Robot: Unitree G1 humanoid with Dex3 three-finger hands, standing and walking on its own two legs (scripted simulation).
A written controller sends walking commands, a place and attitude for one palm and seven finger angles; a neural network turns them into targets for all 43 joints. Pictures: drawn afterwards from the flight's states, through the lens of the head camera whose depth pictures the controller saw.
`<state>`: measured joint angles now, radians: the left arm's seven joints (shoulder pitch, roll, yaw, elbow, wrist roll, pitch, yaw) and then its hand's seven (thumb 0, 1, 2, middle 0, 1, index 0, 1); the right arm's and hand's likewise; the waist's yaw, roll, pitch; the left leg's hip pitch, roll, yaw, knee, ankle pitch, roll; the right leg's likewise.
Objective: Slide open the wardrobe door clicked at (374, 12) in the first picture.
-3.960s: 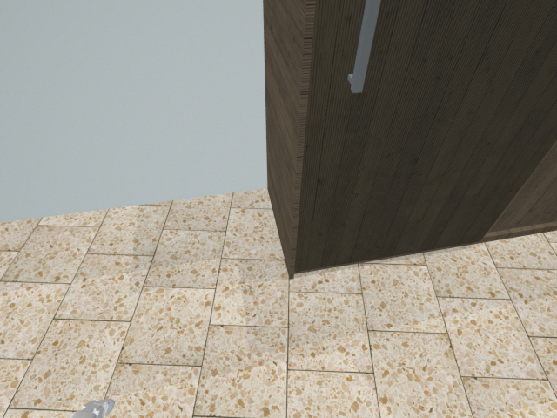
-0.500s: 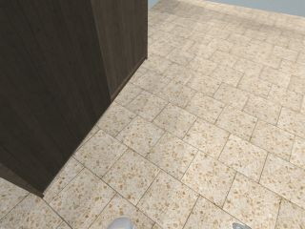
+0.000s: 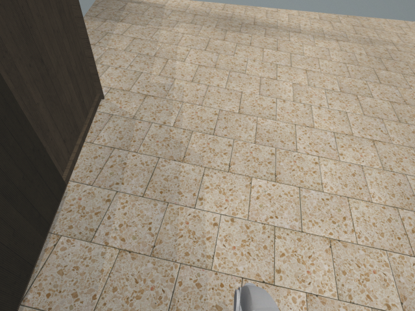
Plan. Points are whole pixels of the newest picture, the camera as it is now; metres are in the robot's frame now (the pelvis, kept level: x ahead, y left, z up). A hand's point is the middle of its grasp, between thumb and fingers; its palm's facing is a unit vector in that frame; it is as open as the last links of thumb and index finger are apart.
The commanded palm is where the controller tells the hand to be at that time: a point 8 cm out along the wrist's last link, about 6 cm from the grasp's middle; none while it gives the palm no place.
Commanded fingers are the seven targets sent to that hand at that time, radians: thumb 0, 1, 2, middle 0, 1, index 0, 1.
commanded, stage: walk to a spot facing it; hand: left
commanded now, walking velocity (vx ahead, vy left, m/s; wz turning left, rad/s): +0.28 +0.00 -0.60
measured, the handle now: out of the picture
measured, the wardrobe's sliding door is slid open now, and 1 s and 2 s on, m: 0.00 0.00 0.00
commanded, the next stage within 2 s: none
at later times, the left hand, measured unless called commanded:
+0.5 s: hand (144, 244) +0.30 +0.16 -0.17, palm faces -0.22 -0.94 -0.24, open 7.3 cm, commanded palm none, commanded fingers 0.00 0.90 0.90 -0.20 -0.30 -0.20 -0.30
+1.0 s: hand (164, 179) +0.50 +0.14 -0.17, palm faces -0.50 -0.84 -0.20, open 7.4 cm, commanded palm none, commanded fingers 0.00 0.90 0.90 -0.20 -0.30 -0.20 -0.30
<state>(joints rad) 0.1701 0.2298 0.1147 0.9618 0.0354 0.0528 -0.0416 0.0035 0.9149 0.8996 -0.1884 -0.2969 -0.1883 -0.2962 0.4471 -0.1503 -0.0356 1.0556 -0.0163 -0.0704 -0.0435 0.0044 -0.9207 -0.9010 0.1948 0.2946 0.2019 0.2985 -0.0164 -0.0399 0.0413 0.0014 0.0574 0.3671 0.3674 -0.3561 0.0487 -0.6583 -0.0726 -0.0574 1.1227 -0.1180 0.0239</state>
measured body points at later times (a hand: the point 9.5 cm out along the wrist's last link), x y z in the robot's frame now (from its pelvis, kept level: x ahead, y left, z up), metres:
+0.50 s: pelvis +0.20 -0.03 -0.01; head +0.23 -0.04 +0.44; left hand +0.31 +0.21 -0.15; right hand +0.24 -0.28 -0.14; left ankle +0.30 +0.14 -0.67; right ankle +0.18 -0.10 -0.74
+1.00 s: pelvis +0.32 +0.01 +0.00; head +0.36 +0.00 +0.45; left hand +0.53 +0.18 -0.15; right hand +0.24 -0.23 -0.14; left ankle +0.38 +0.10 -0.74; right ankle +0.23 -0.11 -0.67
